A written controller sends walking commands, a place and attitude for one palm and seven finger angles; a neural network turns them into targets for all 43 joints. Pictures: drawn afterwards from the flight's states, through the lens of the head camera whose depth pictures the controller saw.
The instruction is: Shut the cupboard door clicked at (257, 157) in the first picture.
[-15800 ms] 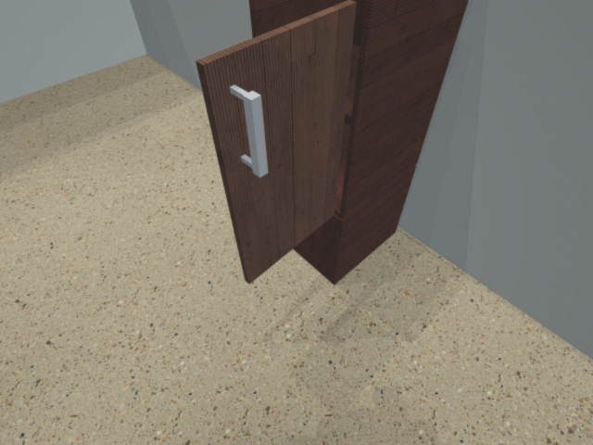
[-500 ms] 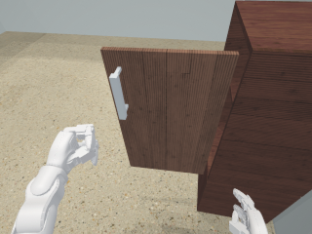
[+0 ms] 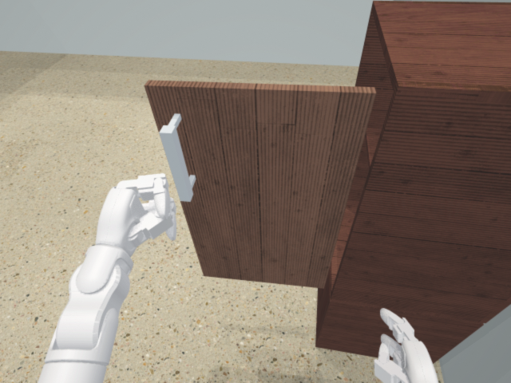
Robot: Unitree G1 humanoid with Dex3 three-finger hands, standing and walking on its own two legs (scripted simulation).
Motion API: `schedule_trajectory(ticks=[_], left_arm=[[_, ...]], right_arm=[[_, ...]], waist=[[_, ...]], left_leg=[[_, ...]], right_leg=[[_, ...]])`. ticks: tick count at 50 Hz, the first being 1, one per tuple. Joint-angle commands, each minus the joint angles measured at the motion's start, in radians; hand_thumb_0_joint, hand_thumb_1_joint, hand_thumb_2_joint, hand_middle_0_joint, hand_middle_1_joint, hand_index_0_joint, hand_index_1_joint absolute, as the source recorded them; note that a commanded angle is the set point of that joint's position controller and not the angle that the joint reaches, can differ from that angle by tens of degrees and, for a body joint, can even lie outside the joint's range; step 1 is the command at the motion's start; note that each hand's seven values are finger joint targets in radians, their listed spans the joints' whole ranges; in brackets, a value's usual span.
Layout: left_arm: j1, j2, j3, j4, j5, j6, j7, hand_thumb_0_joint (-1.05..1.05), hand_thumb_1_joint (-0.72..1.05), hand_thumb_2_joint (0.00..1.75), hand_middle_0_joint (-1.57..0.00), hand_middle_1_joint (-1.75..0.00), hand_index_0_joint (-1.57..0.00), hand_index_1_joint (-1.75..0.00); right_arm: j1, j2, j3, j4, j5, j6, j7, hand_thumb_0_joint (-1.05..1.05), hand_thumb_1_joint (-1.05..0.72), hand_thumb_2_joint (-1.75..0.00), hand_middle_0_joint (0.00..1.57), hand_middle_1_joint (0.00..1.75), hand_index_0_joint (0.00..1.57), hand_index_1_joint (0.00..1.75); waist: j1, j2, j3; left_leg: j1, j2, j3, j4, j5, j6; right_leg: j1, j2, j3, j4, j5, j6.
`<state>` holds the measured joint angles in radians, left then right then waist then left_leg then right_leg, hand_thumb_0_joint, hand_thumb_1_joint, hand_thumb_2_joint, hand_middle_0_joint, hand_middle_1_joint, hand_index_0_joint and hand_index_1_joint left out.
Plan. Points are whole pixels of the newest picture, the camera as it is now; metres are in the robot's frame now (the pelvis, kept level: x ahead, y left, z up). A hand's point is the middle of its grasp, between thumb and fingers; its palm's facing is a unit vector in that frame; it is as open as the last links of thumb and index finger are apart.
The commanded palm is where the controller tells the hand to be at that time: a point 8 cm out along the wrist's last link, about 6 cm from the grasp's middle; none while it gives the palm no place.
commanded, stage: bring the fist close to the handle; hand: left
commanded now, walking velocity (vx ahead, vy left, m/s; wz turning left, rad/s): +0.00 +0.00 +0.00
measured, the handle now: (181, 159) +0.44 +0.17 +0.13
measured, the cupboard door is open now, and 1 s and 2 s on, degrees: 93 93 74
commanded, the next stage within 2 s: push the door shut along its arc in 0.56 s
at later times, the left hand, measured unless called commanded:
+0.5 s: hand (179, 214) +0.32 +0.14 +0.13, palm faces -0.04 -1.00 -0.06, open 3.1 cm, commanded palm +0.30 +0.18 +0.14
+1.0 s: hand (197, 187) +0.36 +0.12 +0.14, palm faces -0.15 -0.99 -0.06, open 3.1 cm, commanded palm +0.35 +0.17 +0.14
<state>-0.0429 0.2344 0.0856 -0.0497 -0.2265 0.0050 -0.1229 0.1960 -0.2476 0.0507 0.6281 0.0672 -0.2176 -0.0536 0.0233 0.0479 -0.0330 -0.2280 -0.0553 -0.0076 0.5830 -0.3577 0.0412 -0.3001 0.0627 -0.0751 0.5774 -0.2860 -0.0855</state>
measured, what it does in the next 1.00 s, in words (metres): stands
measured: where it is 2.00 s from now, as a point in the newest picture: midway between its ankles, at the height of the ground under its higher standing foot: outside the picture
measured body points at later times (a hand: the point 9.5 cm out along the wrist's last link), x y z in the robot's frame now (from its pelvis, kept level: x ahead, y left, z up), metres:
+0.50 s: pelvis +0.00 +0.01 +0.00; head +0.00 -0.02 +0.45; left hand +0.32 +0.20 +0.13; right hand +0.17 -0.23 -0.09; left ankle -0.03 +0.09 -0.73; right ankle +0.01 -0.06 -0.73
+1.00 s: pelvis +0.00 +0.02 +0.00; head +0.00 +0.01 +0.45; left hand +0.37 +0.18 +0.15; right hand +0.16 -0.21 -0.09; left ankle -0.03 +0.10 -0.73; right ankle +0.01 -0.06 -0.73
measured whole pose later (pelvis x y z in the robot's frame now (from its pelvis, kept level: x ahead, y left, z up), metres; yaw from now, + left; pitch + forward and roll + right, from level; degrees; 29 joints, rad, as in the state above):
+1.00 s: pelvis +0.00 +0.02 +0.00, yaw -1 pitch +1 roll +0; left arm -0.36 0.20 0.02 0.30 -0.19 0.00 -0.10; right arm 0.21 -0.24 0.06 0.64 0.06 -0.12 -0.04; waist -0.01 0.04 -0.02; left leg -0.22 -0.08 0.02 0.54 -0.34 0.07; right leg -0.31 0.04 -0.05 0.56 -0.27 -0.06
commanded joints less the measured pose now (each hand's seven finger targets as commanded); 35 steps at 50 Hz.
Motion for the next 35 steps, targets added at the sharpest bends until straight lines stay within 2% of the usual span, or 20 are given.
schedule_trajectory(ticks=[1, 3, 5, 8, 10, 11, 13, 14, 15, 18, 20, 21, 23, 24, 27, 28, 30, 31, 34, 35], left_arm=[[-0.287, 0.05, 0.01, -0.048, 0.001, -0.015, 0.003, 0.0, 0.9, 0.9, -1.3, -1.5, -1.3, -1.5], [-0.322, 0.039, -0.013, -0.014, 0.005, 0.029, 0.001, 0.0, 0.9, 0.9, -1.3, -1.5, -1.3, -1.5], [-0.348, 0.07, 0.017, -0.003, 0.008, 0.042, 0.013, 0.0, 0.9, 0.9, -1.3, -1.5, -1.3, -1.5], [-0.463, 0.094, 0.05, -0.109, 0.009, 0.006, 0.046, 0.0, 0.9, 0.9, -1.3, -1.5, -1.3, -1.5], [-0.472, 0.188, 0.139, -0.148, 0.013, -0.039, 0.079, 0.0, 0.9, 0.9, -1.3, -1.5, -1.3, -1.5], [-0.465, 0.16, 0.127, -0.165, 0.013, -0.058, 0.085, 0.0, 0.9, 0.9, -1.3, -1.5, -1.3, -1.5], [-0.418, 0.155, 0.142, -0.12, 0.019, -0.08, 0.095, 0.0, 0.9, 0.9, -1.3, -1.5, -1.3, -1.5], [-0.398, 0.123, 0.111, -0.098, 0.024, -0.081, 0.09, 0.0, 0.9, 0.9, -1.3, -1.5, -1.3, -1.5], [-0.372, 0.132, 0.119, -0.062, 0.029, -0.075, 0.087, 0.0, 0.9, 0.9, -1.3, -1.5, -1.3, -1.5], [-0.332, 0.068, 0.049, 0.0, 0.031, -0.031, 0.049, 0.0, 0.9, 0.9, -1.3, -1.5, -1.3, -1.5], [-0.302, 0.062, 0.035, -0.015, 0.025, -0.008, 0.027, 0.0, 0.9, 0.9, -1.3, -1.5, -1.3, -1.5], [-0.328, 0.019, -0.013, -0.052, 0.018, -0.003, 0.014, 0.0, 0.9, 0.9, -1.3, -1.5, -1.3, -1.5], [-0.414, 0.047, -0.004, -0.108, 0.01, -0.009, 0.013, 0.0, 0.9, 0.9, -1.3, -1.5, -1.3, -1.5], [-0.456, 0.034, -0.021, -0.158, 0.007, -0.023, 0.016, 0.0, 0.9, 0.9, -1.3, -1.5, -1.3, -1.5], [-0.504, 0.104, 0.045, -0.184, 0.006, -0.064, 0.052, 0.0, 0.9, 0.9, -1.3, -1.5, -1.3, -1.5], [-0.515, 0.097, 0.044, -0.181, 0.007, -0.078, 0.064, 0.0, 0.9, 0.9, -1.3, -1.5, -1.3, -1.5], [-0.47, 0.128, 0.076, -0.128, 0.022, -0.087, 0.089, 0.0, 0.9, 0.9, -1.3, -1.5, -1.3, -1.5], [-0.462, 0.072, 0.033, -0.092, 0.027, -0.082, 0.092, 0.0, 0.9, 0.9, -1.3, -1.5, -1.3, -1.5], [-0.41, 0.065, 0.03, 0.008, 0.037, -0.041, 0.084, 0.0, 0.9, 0.9, -1.3, -1.5, -1.3, -1.5], [-0.406, 0.076, 0.034, 0.039, 0.041, -0.026, 0.077, 0.0, 0.9, 0.9, -1.3, -1.5, -1.3, -1.5]], right_arm=[[-0.101, -0.098, -0.034, -0.145, 0.013, -0.033, 0.0, 0.0, -0.9, -0.9, 0.2, 0.3, 0.2, 0.3], [-0.105, -0.103, -0.034, -0.156, 0.019, -0.015, 0.002, 0.0, -0.9, -0.9, 0.2, 0.3, 0.2, 0.3], [-0.11, -0.108, -0.038, -0.166, 0.016, -0.003, 0.003, 0.0, -0.9, -0.9, 0.2, 0.3, 0.2, 0.3], [-0.121, -0.094, -0.036, -0.188, 0.005, 0.001, 0.006, 0.0, -0.9, -0.9, 0.2, 0.3, 0.2, 0.3], [-0.121, -0.093, -0.035, -0.184, -0.006, 0.004, 0.007, 0.0, -0.9, -0.9, 0.2, 0.3, 0.2, 0.3], [-0.124, -0.081, -0.03, -0.188, -0.008, 0.004, 0.012, 0.0, -0.9, -0.9, 0.2, 0.3, 0.2, 0.3], [-0.115, -0.075, -0.03, -0.177, -0.007, 0.005, 0.019, 0.0, -0.9, -0.9, 0.2, 0.3, 0.2, 0.3], [-0.111, -0.075, -0.028, -0.172, -0.004, 0.008, 0.022, 0.0, -0.9, -0.9, 0.2, 0.3, 0.2, 0.3], [-0.105, -0.083, -0.033, -0.17, -0.003, 0.011, 0.024, 0.0, -0.9, -0.9, 0.2, 0.3, 0.2, 0.3], [-0.099, -0.091, -0.037, -0.167, 0.011, 0.027, 0.028, 0.0, -0.9, -0.9, 0.2, 0.3, 0.2, 0.3], [-0.104, -0.1, -0.043, -0.182, 0.016, 0.032, 0.024, 0.0, -0.9, -0.9, 0.2, 0.3, 0.2, 0.3], [-0.107, -0.097, -0.042, -0.189, 0.018, 0.031, 0.023, 0.0, -0.9, -0.9, 0.2, 0.3, 0.2, 0.3], [-0.109, -0.098, -0.044, -0.192, 0.016, 0.024, 0.013, 0.0, -0.9, -0.9, 0.2, 0.3, 0.2, 0.3], [-0.112, -0.095, -0.043, -0.195, 0.013, 0.016, 0.01, 0.0, -0.9, -0.9, 0.2, 0.3, 0.2, 0.3], [-0.116, -0.093, -0.039, -0.179, 0.003, 0.005, 0.001, 0.0, -0.9, -0.9, 0.2, 0.3, 0.2, 0.3], [-0.114, -0.089, -0.036, -0.173, -0.001, 0.003, 0.001, 0.0, -0.9, -0.9, 0.2, 0.3, 0.2, 0.3], [-0.111, -0.091, -0.036, -0.156, -0.004, 0.008, 0.004, 0.0, -0.9, -0.9, 0.2, 0.3, 0.2, 0.3], [-0.114, -0.083, -0.03, -0.152, -0.003, 0.011, 0.008, 0.0, -0.9, -0.9, 0.2, 0.3, 0.2, 0.3], [-0.109, -0.091, -0.033, -0.149, 0.003, 0.027, 0.016, 0.0, -0.9, -0.9, 0.2, 0.3, 0.2, 0.3], [-0.105, -0.101, -0.035, -0.15, 0.004, 0.036, 0.016, 0.0, -0.9, -0.9, 0.2, 0.3, 0.2, 0.3]], waist=[[-0.025, -0.06, -0.131], [-0.024, -0.054, -0.118], [-0.016, -0.115, -0.137], [0.0, -0.105, -0.263], [0.02, -0.092, -0.313], [0.022, -0.089, -0.335], [0.024, -0.093, -0.311], [0.016, -0.064, -0.279], [0.015, -0.088, -0.256], [-0.008, -0.06, -0.159], [-0.007, -0.067, -0.154], [-0.018, -0.055, -0.169], [-0.026, -0.043, -0.189], [-0.031, -0.045, -0.219], [-0.024, -0.066, -0.246], [-0.023, -0.084, -0.252], [-0.013, -0.078, -0.22], [-0.02, -0.077, -0.192], [-0.013, -0.052, -0.15], [-0.015, -0.075, -0.149]], left_leg=[[-0.044, 0.04, -0.01, -0.074, 0.221, -0.007], [-0.057, 0.038, -0.014, -0.077, 0.201, -0.009], [-0.057, 0.042, -0.016, -0.075, 0.201, -0.004], [-0.025, 0.038, -0.012, -0.078, 0.265, -0.004], [-0.02, 0.041, -0.006, -0.08, 0.298, -0.007], [-0.018, 0.038, -0.001, -0.086, 0.315, -0.006], [-0.029, 0.04, 0.009, -0.085, 0.335, -0.011], [-0.029, 0.04, 0.014, -0.086, 0.333, -0.012], [-0.04, 0.043, 0.014, -0.083, 0.32, -0.012], [-0.048, 0.041, 0.019, -0.09, 0.268, -0.01], [-0.04, 0.045, 0.013, -0.088, 0.264, -0.008], [-0.022, 0.043, 0.011, -0.089, 0.263, -0.005], [0.005, 0.043, -0.001, -0.093, 0.254, -0.004], [0.03, 0.043, -0.008, -0.094, 0.265, -0.004], [0.035, 0.047, -0.013, -0.099, 0.252, -0.003], [0.033, 0.047, -0.016, -0.101, 0.263, -0.003], [0.023, 0.051, -0.015, -0.107, 0.255, -0.007], [0.021, 0.049, -0.016, -0.112, 0.256, -0.009], [-0.002, 0.047, -0.014, -0.118, 0.231, -0.017], [-0.007, 0.046, -0.015, -0.118, 0.232, -0.015]], right_leg=[[0.118, -0.093, 0.109, -0.109, 0.208, 0.086], [0.105, -0.095, 0.11, -0.115, 0.178, 0.085], [0.116, -0.096, 0.115, -0.12, 0.166, 0.092], [0.192, -0.098, 0.11, -0.086, 0.26, 0.083], [0.247, -0.101, 0.117, -0.073, 0.319, 0.082], [0.27, -0.101, 0.116, -0.064, 0.351, 0.081], [0.278, -0.102, 0.117, -0.059, 0.419, 0.083], [0.255, -0.101, 0.115, -0.063, 0.426, 0.082], [0.246, -0.105, 0.117, -0.07, 0.419, 0.088], [0.173, -0.096, 0.119, -0.103, 0.336, 0.089], [0.168, -0.095, 0.117, -0.112, 0.307, 0.094], [0.158, -0.092, 0.112, -0.111, 0.298, 0.093], [0.143, -0.084, 0.097, -0.11, 0.259, 0.078], [0.145, -0.081, 0.089, -0.104, 0.259, 0.074], [0.157, -0.08, 0.093, -0.102, 0.223, 0.073], [0.17, -0.079, 0.091, -0.096, 0.234, 0.072], [0.156, -0.079, 0.087, -0.099, 0.215, 0.069], [0.141, -0.077, 0.081, -0.097, 0.216, 0.067], [0.123, -0.079, 0.08, -0.105, 0.199, 0.061], [0.128, -0.081, 0.08, -0.109, 0.2, 0.063]])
